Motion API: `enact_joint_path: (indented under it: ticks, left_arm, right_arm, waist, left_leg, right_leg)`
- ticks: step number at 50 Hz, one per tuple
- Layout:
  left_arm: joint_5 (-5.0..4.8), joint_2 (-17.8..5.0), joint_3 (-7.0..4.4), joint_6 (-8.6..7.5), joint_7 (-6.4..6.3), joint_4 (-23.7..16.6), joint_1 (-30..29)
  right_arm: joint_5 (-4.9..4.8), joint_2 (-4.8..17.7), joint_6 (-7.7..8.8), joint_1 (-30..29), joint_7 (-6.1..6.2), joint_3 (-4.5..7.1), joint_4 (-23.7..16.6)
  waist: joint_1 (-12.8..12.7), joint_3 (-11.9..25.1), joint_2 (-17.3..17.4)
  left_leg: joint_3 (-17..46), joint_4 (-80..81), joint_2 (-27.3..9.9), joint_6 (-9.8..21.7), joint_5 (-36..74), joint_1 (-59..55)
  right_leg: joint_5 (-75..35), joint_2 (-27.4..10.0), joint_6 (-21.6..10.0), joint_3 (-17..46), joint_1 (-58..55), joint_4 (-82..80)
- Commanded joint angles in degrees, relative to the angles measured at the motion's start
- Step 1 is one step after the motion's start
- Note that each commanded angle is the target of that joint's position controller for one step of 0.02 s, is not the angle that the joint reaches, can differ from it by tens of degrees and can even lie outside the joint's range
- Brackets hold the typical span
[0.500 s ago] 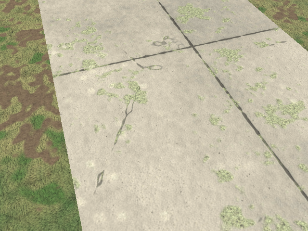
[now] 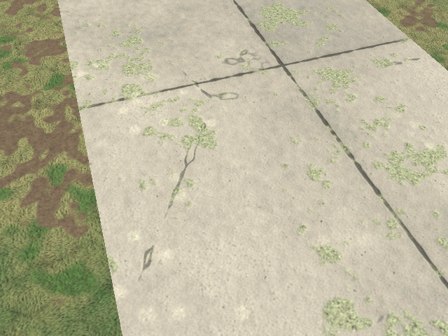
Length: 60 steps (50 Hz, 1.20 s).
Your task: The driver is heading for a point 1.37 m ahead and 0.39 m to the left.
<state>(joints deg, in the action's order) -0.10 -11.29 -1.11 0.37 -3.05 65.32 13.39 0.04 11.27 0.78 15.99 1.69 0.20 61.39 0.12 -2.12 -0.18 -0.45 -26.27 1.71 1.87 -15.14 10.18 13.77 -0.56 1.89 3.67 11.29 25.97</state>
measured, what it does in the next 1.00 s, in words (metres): walks ahead: right foot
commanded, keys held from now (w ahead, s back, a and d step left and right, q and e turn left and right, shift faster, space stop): no key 0.22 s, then w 0.56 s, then w+q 0.22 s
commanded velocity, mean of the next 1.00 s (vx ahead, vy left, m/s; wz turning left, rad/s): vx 0.28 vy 0.00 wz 0.05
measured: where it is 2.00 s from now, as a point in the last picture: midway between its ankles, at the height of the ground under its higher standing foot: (208, 246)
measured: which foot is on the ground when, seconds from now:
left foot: down 0.00-0.52, up 0.54-1.00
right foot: down 0.00-0.28, up 0.30-0.52, down 0.54-1.00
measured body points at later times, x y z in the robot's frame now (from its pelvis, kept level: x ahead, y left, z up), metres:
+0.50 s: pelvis +0.05 -0.03 +0.00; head +0.05 -0.05 +0.45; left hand +0.08 +0.23 -0.14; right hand +0.01 -0.29 -0.16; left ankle -0.01 +0.10 -0.74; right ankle +0.05 -0.14 -0.73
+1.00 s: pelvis +0.28 -0.04 -0.03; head +0.32 -0.04 +0.42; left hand +0.16 +0.20 -0.16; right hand +0.53 -0.24 -0.12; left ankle +0.44 +0.06 -0.74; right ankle +0.06 -0.15 -0.74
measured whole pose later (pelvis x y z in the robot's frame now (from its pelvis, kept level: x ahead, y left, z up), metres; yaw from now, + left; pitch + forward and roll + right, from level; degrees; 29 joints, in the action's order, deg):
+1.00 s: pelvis +0.28 -0.04 -0.03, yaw +4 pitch +2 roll +0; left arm 0.4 -12.6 -2.1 -4.2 -1.5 61.8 28.3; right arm -1.9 12.6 5.2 -2.3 -3.7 1.7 47.1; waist -3.7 -2.1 0.7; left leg -4.8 -31.4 0.5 7.4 -1.5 32.7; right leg 26.2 0.2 -0.4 -5.9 -12.2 13.1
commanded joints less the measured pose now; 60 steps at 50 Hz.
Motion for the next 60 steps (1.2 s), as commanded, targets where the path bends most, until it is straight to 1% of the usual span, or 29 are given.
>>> enact_joint_path:
  ticks: [1,11,13,14,16,17,19,21,23,25,26,27,28,29,30,31,34,37,40,45,48,50,51,52,53,54,56,58,60]
  left_arm:
    - [-0.01,-5.4,-0.74,-0.27,-0.19,-0.8,2.9]
    - [-0.06,-5.0,-0.69,-0.35,-0.29,-0.7,4.1]
    - [-0.27,-3.9,-0.51,-0.27,-0.39,-0.1,5.3]
    - [-0.51,-4.1,-0.64,-0.42,-0.44,-0.6,4.8]
    - [-0.49,-3.5,-0.48,-1.80,0.00,-2.9,1.7]
    - [-0.70,-3.4,-0.42,-2.79,0.50,-4.0,0.0]
    - [-1.46,-4.3,-0.94,-4.30,1.48,-5.3,-1.4]
    - [-1.89,-4.7,-1.26,-5.57,2.15,-5.9,-1.2]
    - [-1.80,-3.7,-1.48,-6.24,2.53,-4.8,1.3]
    - [-1.54,-3.6,-2.29,-5.91,2.68,-0.9,9.9]
    - [-1.47,-4.3,-2.77,-5.58,2.58,0.3,14.3]
    - [-1.18,-8.6,-3.82,-5.61,2.05,0.6,21.1]
    - [-0.51,-14.7,-4.57,-6.30,2.79,0.7,25.9]
    - [0.10,-12.3,-3.65,-7.25,3.06,0.0,20.9]
    - [-0.24,-8.8,-2.60,-7.89,3.40,-2.3,14.7]
    - [-0.30,-7.7,-1.99,-8.00,3.85,-3.8,10.6]
    - [0.14,-5.0,-0.94,-7.10,3.86,-4.3,11.1]
    - [0.46,-6.8,-1.07,-6.52,2.75,-3.9,14.8]
    - [0.41,-8.4,-1.24,-6.13,1.91,-4.9,15.0]
    - [-0.20,-8.5,-1.77,-6.02,1.58,-4.2,17.7]
    - [0.28,-10.5,-2.58,-5.27,1.31,-5.4,15.4]
    - [0.94,-11.7,-2.95,-4.09,1.05,-6.9,13.2]
    - [1.28,-11.5,-2.59,-4.21,1.01,-8.7,12.4]
    - [1.58,-3.5,-0.02,-5.84,2.61,-10.5,19.0]
    - [-0.01,-5.3,-0.34,-8.72,3.57,-10.2,15.6]
    - [-2.19,-9.5,-1.52,-10.19,3.83,-13.4,8.6]
    - [-1.35,-11.0,-2.40,-10.77,2.60,-15.2,3.4]
    - [-0.24,-9.9,-2.99,-9.03,1.92,-16.1,5.3]
    - [0.60,-8.4,-2.95,-7.75,1.56,-17.4,4.3]
  right_arm:
    - [-0.03,5.5,0.30,3.5,0.16,0.97,-1.0]
    - [-0.09,5.0,0.31,4.4,0.21,1.09,-1.0]
    - [-0.35,5.4,0.05,5.7,0.50,1.38,-0.3]
    - [-0.84,7.5,-0.08,5.9,0.72,2.09,-0.5]
    - [-1.41,11.0,0.38,8.9,0.82,3.35,-0.7]
    - [-1.33,12.2,0.91,9.2,0.84,3.96,-1.0]
    - [-0.63,10.9,2.22,8.0,0.60,3.97,-2.1]
    - [-1.71,10.1,2.81,5.4,0.36,3.92,-3.7]
    - [-2.37,11.1,2.44,3.3,0.16,4.16,-4.5]
    - [-2.54,11.1,1.81,3.5,-0.07,4.12,-4.8]
    - [-2.28,9.5,2.08,2.3,-0.23,3.57,-5.5]
    - [-1.31,5.0,2.64,0.7,-0.85,2.25,-6.7]
    - [-1.59,2.2,3.89,0.8,-0.80,1.83,-9.0]
    - [-2.96,4.9,4.76,-0.1,-0.89,2.28,-9.5]
    - [-3.32,6.8,5.44,-2.0,-1.36,2.56,-10.1]
    - [-2.66,7.4,5.78,-1.6,-1.51,2.89,-9.5]
    - [-1.32,7.8,5.48,-2.3,-2.04,3.79,-8.7]
    - [-1.08,5.5,4.69,-7.9,-2.33,3.29,-10.9]
    - [-1.44,3.9,4.80,-16.4,-2.71,2.35,-14.1]
    - [-2.09,4.2,4.76,-23.2,-4.56,1.71,-17.1]
    - [-1.90,6.7,5.09,-20.7,-5.55,2.78,-17.7]
    - [-2.06,11.0,4.72,-6.2,-5.45,5.33,-13.9]
    - [-1.83,14.4,4.13,2.6,-4.85,6.82,-12.1]
    - [-1.04,19.3,3.91,8.6,-4.59,7.87,-11.4]
    - [-0.66,15.3,3.62,8.3,-4.05,6.72,-10.8]
    - [-0.70,12.9,4.05,4.0,-3.86,6.05,-11.6]
    - [-0.50,10.0,4.88,-5.3,-4.22,4.96,-14.4]
    - [-0.17,8.9,4.94,-8.0,-4.08,4.49,-15.5]
    - [-0.65,10.0,4.91,-6.3,-3.31,4.68,-15.3]
  waist:
    - [0.0,-1.0,0.3]
    - [0.0,-1.2,0.3]
    - [0.3,-0.6,1.7]
    - [0.7,-2.0,3.8]
    - [2.4,-5.3,9.6]
    - [2.8,-7.4,10.6]
    - [2.2,-8.7,8.4]
    - [0.7,-6.8,6.1]
    - [-1.2,-4.2,6.0]
    - [-4.3,-1.8,4.6]
    - [-6.3,-1.3,2.0]
    - [-8.7,1.2,-10.3]
    - [-8.2,2.7,-19.0]
    - [-5.5,-1.3,-11.5]
    - [-3.7,-5.2,-6.8]
    - [-2.1,-5.3,-4.9]
    - [-1.4,-3.9,-5.3]
    - [-2.3,-4.1,-4.0]
    - [-3.8,-5.3,-4.0]
    - [-4.3,-7.1,-4.0]
    - [-0.6,-2.0,-5.8]
    - [6.9,7.4,-7.5]
    - [10.5,12.4,-4.3]
    - [6.0,22.1,11.1]
    - [7.3,24.9,9.1]
    - [6.7,14.8,8.4]
    - [1.7,5.8,-2.2]
    - [-2.1,3.9,-0.2]
    - [-2.7,2.1,1.5]
  left_leg:
    - [3.1,5.7,-3.1,0.8,6.9,1.9]
    - [3.2,5.6,-3.1,0.9,7.2,1.9]
    - [3.8,7.5,-2.7,1.9,-9.3,2.0]
    - [6.5,9.0,-4.2,3.6,-20.2,3.0]
    - [20.4,16.3,-14.3,9.4,-35.0,2.8]
    - [27.1,19.4,-19.3,12.5,-35.0,4.5]
    - [30.1,20.3,-22.4,14.1,-27.7,1.0]
    - [23.4,18.9,-19.6,10.8,-19.4,-1.4]
    - [13.9,15.9,-14.0,8.3,-13.2,3.5]
    - [9.2,9.5,-10.0,7.4,-13.4,12.2]
    - [6.9,2.7,-7.9,6.0,-10.2,16.4]
    - [-0.3,-18.3,-2.9,2.3,-7.6,23.0]
    - [0.5,-33.7,2.3,1.5,-16.9,34.9]
    - [5.4,-43.5,-2.2,2.7,-14.9,39.8]
    - [6.3,-45.4,-5.2,4.0,-8.0,42.6]
    - [5.4,-43.8,-7.0,4.1,-2.3,41.1]
    - [2.5,-35.6,-8.9,2.3,6.5,34.5]
    - [0.4,-28.7,-8.5,0.0,10.8,35.8]
    - [-1.7,-15.5,-6.6,-0.7,17.0,32.1]
    - [-2.6,-6.7,-5.0,2.4,19.1,29.3]
    - [-4.8,-6.5,-1.1,5.8,13.3,22.0]
    - [-6.7,-5.9,3.3,8.5,11.7,4.2]
    - [2.6,-6.0,-2.0,11.1,10.7,-13.0]
    - [35.8,-1.6,-18.5,23.0,-3.7,-36.0]
    - [49.2,9.1,-21.0,22.6,-7.1,-37.1]
    - [40.7,10.5,-18.8,19.0,-4.2,-29.8]
    - [27.1,12.9,-14.5,16.2,8.9,-9.9]
    - [21.1,15.2,-11.2,15.6,13.5,0.5]
    - [17.3,16.7,-9.7,15.8,15.6,6.7]
  right_leg:
    - [-7.3,-0.4,-1.5,-0.2,0.2,-3.2]
    - [-7.2,-0.4,-1.4,-0.3,0.5,-3.1]
    - [3.9,1.9,-1.7,-3.1,1.3,-0.7]
    - [11.4,3.6,-2.1,-5.1,4.2,3.1]
    - [13.8,3.0,-3.1,-6.6,13.4,14.1]
    - [12.2,0.4,-3.8,-4.9,15.7,19.9]
    - [16.2,-3.3,-5.1,-1.8,23.4,27.7]
    - [14.6,-4.8,-6.0,-1.8,21.8,20.2]
    - [8.2,-1.7,-5.5,-6.5,9.2,8.6]
    - [-0.7,3.1,-3.7,-10.7,-6.9,2.5]
    - [0.3,1.6,-4.1,-7.6,-12.5,0.5]
    - [8.7,-10.7,-7.8,10.4,-18.2,-8.1]
    - [18.8,-22.0,-16.5,35.7,-22.1,-17.3]
    - [27.6,-24.6,-18.9,39.8,-17.3,-18.6]
    - [26.0,-21.8,-16.5,32.6,-14.3,-18.4]
    - [18.4,-18.4,-14.1,24.8,-12.4,-18.6]
    - [-4.0,-11.8,-10.3,9.3,-9.9,-19.0]
    - [-16.4,-10.8,-11.6,4.4,-10.2,-19.2]
    - [-17.2,-9.7,-11.2,0.5,-7.9,-21.0]
    - [-20.6,-12.6,-10.6,-4.8,-13.8,-20.8]
    - [-47.1,-14.1,-8.9,-8.1,-20.0,-11.3]
    - [-61.5,-12.3,-6.7,-10.7,-18.6,8.2]
    - [-49.7,-10.7,-4.9,-10.9,-5.0,23.9]
    - [-6.0,1.0,-0.9,-8.3,21.1,49.5]
    - [15.4,3.3,-2.8,2.6,28.4,57.5]
    - [12.3,0.0,-4.4,3.6,33.8,58.2]
    - [4.8,-4.5,-4.5,2.2,28.7,49.5]
    - [3.9,-6.8,-3.4,2.3,21.8,43.6]
    - [2.2,-7.0,-1.4,0.5,20.3,37.5]
Next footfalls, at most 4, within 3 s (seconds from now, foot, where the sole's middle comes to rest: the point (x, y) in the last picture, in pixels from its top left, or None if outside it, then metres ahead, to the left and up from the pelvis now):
0.54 right None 0.10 -0.15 -0.78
1.02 left None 0.48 0.06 -0.78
1.48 right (257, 252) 0.78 -0.09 -0.78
2.02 left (152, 223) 0.90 0.28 -0.78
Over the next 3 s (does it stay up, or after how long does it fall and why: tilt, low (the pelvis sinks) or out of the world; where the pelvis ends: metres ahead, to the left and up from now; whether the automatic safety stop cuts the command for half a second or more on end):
stays up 1.25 0.43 0.00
